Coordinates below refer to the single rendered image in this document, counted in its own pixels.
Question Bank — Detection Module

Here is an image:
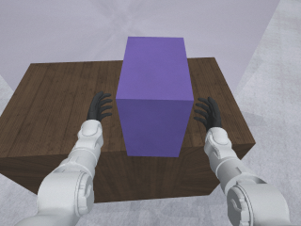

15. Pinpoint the left robot upper arm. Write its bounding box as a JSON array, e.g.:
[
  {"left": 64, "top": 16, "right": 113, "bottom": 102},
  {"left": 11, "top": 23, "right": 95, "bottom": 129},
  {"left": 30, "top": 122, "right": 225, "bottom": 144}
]
[{"left": 14, "top": 171, "right": 95, "bottom": 226}]

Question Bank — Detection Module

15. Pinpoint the robot left forearm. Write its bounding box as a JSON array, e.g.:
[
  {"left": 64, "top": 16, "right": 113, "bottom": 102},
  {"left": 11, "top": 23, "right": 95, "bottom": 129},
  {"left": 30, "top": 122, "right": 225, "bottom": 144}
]
[{"left": 37, "top": 120, "right": 103, "bottom": 211}]

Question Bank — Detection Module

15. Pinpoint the right robot upper arm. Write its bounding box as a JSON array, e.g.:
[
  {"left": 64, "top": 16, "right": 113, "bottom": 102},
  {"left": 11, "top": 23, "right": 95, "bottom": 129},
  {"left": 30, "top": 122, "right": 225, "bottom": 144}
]
[{"left": 227, "top": 184, "right": 301, "bottom": 226}]

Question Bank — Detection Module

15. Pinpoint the robot right hand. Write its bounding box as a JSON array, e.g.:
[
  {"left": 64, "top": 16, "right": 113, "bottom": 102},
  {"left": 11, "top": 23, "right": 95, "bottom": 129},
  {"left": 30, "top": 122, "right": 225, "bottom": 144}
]
[{"left": 193, "top": 96, "right": 222, "bottom": 132}]

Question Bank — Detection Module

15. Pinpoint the carton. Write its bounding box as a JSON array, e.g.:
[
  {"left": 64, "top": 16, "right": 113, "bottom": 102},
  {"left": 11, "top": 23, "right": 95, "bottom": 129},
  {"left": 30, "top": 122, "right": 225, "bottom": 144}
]
[{"left": 116, "top": 36, "right": 194, "bottom": 157}]

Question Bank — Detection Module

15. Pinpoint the robot right forearm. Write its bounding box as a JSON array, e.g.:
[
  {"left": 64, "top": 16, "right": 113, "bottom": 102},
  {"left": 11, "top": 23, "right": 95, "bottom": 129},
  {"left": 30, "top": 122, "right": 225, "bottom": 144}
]
[{"left": 203, "top": 127, "right": 290, "bottom": 218}]

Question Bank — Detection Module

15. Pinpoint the robot left hand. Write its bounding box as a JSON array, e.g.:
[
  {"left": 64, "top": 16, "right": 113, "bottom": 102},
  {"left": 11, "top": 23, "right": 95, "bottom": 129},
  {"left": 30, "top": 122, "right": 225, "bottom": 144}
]
[{"left": 87, "top": 91, "right": 113, "bottom": 121}]

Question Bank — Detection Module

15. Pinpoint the pedestal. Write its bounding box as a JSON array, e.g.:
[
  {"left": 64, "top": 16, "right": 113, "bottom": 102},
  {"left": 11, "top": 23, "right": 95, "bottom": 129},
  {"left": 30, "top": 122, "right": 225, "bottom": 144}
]
[{"left": 0, "top": 57, "right": 256, "bottom": 203}]

